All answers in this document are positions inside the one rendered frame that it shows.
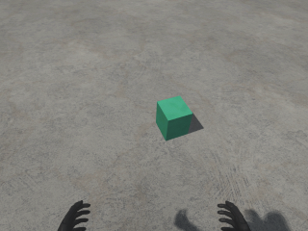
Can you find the robot left hand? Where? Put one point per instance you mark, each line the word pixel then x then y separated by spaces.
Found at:
pixel 70 220

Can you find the robot right hand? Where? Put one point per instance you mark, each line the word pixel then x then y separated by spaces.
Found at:
pixel 237 219

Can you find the carton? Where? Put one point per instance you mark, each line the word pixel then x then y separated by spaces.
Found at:
pixel 173 117

